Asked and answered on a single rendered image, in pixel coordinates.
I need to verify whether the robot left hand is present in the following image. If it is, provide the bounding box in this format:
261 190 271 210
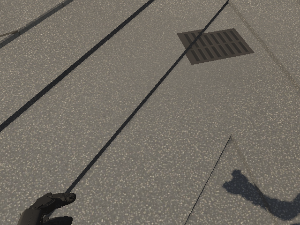
17 192 76 225

